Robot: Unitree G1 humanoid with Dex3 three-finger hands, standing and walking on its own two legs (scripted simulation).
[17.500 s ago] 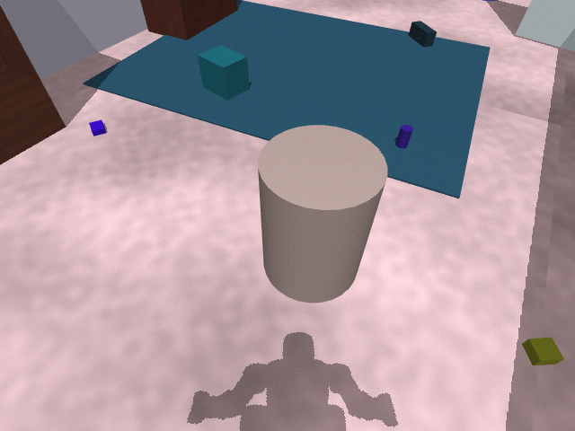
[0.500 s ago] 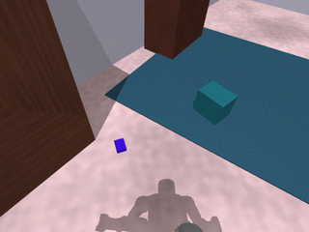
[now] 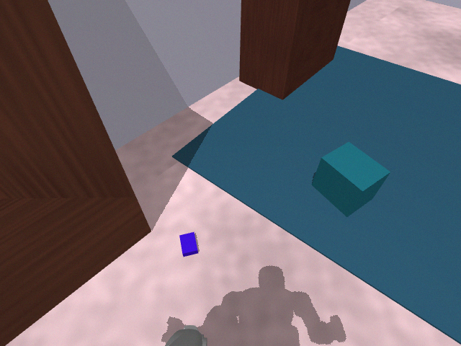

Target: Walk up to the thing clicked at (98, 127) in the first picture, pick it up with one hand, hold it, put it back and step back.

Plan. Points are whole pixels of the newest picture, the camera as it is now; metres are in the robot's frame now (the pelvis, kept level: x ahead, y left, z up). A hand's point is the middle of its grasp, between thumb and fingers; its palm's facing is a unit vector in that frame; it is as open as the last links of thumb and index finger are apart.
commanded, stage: walk up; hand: left
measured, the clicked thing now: (188, 244) +0.66 +0.23 -0.76
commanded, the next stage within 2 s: none
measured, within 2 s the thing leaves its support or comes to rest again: neither
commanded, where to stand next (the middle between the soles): +0.30 +0.01 m, yaw +0 degrees
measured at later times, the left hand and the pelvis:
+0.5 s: hand (91, 321) +0.20 +0.29 -0.14, palm faces -0.06 -0.92 -0.39, open 7.4 cm; pelvis +0.15 +0.01 +0.00, yaw +0 degrees
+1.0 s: hand (118, 283) +0.28 +0.27 -0.16, palm faces +0.02 -0.93 -0.37, open 7.4 cm; pelvis +0.20 +0.00 -0.01, yaw +2 degrees
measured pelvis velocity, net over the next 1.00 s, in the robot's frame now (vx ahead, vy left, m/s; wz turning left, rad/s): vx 0.20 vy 0.00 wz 0.03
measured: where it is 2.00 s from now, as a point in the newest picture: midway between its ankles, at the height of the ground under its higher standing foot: outside the picture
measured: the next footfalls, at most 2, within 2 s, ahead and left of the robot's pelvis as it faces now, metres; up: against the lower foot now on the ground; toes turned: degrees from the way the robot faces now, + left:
left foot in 0.08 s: +0.18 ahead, +0.14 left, +0.00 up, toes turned +4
right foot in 0.54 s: +0.29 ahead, -0.12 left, +0.00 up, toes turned -1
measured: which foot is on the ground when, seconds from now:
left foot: up 0.00-0.06, down 0.08-0.56, up 0.58-0.92, down 0.94-1.00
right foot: down 0.00-0.12, up 0.14-0.52, down 0.54-1.00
